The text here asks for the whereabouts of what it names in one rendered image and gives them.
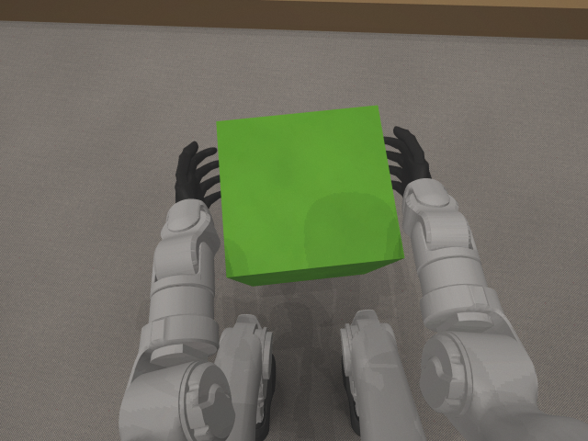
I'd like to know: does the left robot upper arm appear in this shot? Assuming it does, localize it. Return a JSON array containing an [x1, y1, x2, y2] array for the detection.
[[119, 360, 235, 441]]

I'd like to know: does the right robot hand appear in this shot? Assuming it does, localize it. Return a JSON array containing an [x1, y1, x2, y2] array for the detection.
[[383, 126, 432, 197]]

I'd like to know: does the robot right forearm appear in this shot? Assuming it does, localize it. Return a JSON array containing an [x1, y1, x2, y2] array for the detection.
[[401, 178, 538, 395]]

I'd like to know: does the robot left forearm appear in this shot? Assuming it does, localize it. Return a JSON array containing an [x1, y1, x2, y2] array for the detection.
[[119, 198, 221, 435]]

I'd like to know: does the right robot upper arm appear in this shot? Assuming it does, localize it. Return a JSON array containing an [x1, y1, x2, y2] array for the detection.
[[419, 331, 588, 441]]

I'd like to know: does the left robot foot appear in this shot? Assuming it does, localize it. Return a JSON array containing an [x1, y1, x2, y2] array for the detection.
[[255, 354, 276, 441]]

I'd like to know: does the left robot hand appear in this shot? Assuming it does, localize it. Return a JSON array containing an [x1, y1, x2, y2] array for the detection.
[[175, 141, 221, 209]]

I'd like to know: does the carton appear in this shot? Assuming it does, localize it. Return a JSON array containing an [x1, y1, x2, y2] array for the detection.
[[216, 106, 404, 287]]

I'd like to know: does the robot left shin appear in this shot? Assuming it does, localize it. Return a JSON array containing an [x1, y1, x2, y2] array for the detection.
[[220, 314, 267, 423]]

